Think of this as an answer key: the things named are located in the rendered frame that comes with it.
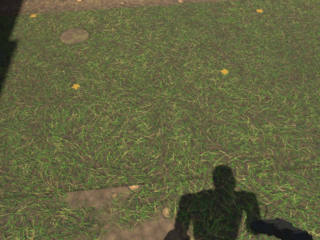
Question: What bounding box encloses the right robot hand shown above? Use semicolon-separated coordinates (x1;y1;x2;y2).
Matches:
250;218;313;240

